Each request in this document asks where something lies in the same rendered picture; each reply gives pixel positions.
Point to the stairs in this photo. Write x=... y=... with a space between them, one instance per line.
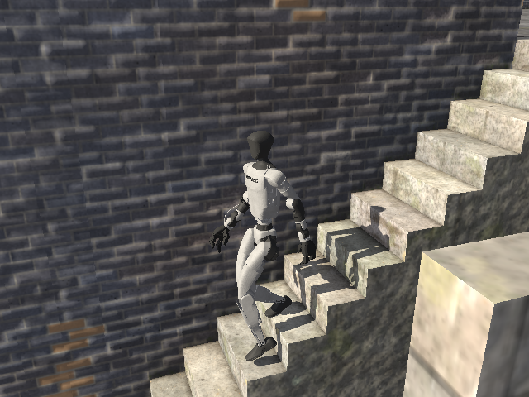
x=347 y=332

